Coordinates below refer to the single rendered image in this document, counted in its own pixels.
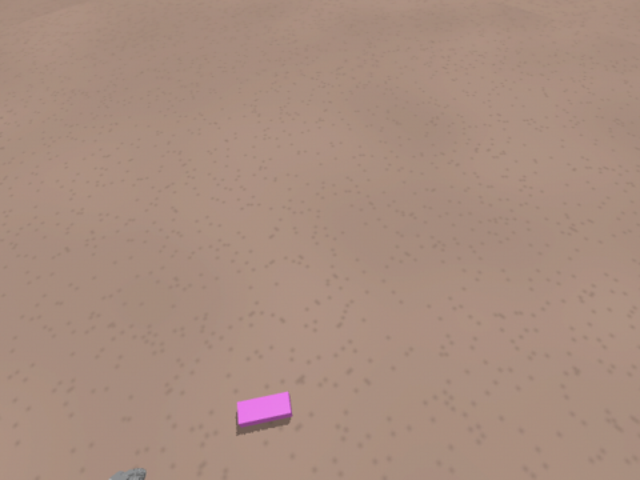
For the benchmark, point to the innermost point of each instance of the small box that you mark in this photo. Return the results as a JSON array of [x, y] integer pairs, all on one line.
[[264, 409]]

